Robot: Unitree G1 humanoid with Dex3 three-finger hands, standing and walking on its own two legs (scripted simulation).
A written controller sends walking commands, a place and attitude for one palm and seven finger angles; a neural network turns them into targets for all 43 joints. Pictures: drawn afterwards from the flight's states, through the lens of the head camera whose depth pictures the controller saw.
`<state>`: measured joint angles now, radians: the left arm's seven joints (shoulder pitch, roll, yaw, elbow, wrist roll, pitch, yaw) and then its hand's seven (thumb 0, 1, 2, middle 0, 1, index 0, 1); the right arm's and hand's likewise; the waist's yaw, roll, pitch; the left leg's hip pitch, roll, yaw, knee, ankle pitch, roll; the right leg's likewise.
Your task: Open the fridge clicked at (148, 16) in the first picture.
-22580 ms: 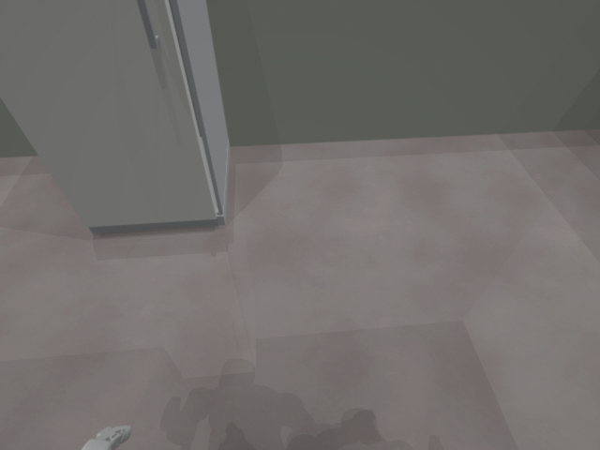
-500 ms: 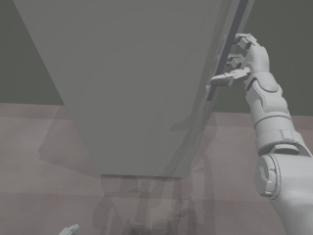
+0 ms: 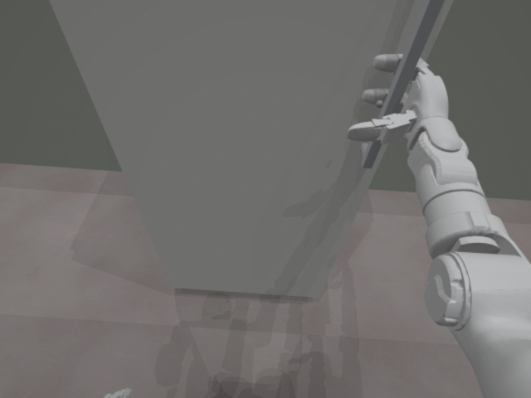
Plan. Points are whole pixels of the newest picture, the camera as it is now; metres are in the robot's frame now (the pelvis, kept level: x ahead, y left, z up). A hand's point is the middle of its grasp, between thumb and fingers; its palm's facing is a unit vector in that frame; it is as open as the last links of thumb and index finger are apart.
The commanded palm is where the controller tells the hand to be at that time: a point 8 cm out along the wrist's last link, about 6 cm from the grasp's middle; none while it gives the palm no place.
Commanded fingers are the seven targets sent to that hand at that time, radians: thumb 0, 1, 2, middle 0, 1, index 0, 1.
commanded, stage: slide the fingers in behind the handle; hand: right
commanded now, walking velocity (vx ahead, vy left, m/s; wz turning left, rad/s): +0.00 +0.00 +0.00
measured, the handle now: (409, 45) +0.54 -0.10 +0.27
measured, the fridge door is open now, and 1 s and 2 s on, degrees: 0 0 0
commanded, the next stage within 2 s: grip the handle and tug to test in 0.38 s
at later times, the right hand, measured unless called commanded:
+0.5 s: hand (379, 104) +0.49 -0.08 +0.21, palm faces -0.10 +1.00 -0.01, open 13.9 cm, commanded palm +0.47 -0.13 +0.21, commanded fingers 0.00 0.41 -0.34 0.31 1.21 0.31 1.21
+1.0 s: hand (379, 104) +0.49 -0.08 +0.21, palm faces -0.09 +1.00 +0.00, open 8.3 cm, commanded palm +0.47 -0.13 +0.21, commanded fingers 0.00 -0.76 -0.84 0.44 1.38 0.44 1.38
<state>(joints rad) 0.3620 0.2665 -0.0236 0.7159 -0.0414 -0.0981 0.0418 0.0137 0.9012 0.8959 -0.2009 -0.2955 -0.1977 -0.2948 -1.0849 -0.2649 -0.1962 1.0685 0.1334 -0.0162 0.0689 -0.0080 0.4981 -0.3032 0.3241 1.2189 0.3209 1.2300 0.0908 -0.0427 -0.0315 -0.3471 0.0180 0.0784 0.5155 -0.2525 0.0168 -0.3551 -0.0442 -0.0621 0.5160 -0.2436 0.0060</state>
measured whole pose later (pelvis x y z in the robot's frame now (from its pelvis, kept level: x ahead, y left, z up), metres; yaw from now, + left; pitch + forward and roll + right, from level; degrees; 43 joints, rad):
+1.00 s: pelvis +0.01 -0.01 +0.00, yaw +0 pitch +5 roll +0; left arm 0.33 0.26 -0.02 0.71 -0.04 -0.09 0.03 0.01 0.90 0.90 -0.20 -0.30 -0.20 -0.29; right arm -1.01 -0.22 -0.17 0.95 0.14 0.02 0.05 0.00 -0.32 -0.65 0.37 1.32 0.36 1.32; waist 0.07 -0.04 -0.05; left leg -0.32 0.02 0.07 0.50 -0.27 0.01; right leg -0.32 -0.04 -0.07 0.50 -0.26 0.00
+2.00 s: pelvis +0.03 -0.01 +0.01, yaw +2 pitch +3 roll +0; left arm 0.29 0.25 -0.01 0.65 -0.05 -0.03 0.03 0.02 0.90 0.90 -0.20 -0.30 -0.20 -0.29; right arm -0.77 -0.20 -0.20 0.60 0.15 0.16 0.05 0.03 -0.80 -0.81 0.32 1.40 0.33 1.36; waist 0.06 -0.05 -0.05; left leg -0.23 0.01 0.03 0.43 -0.26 0.01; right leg -0.21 -0.05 -0.11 0.43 -0.26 0.00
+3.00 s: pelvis +0.09 +0.02 +0.01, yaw +3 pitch +4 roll -2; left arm 0.09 0.22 -0.01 0.49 0.01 0.10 0.06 0.02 0.90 0.90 -0.20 -0.29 -0.19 -0.29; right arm 0.09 -0.22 -0.02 -0.49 0.07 -0.01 -0.06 -0.03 -0.66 -0.78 0.42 1.38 0.25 1.24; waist -0.01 -0.06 0.04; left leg -0.38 0.01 0.04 0.86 -0.36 -0.01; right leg -0.15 -0.02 0.02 0.44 -0.25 0.00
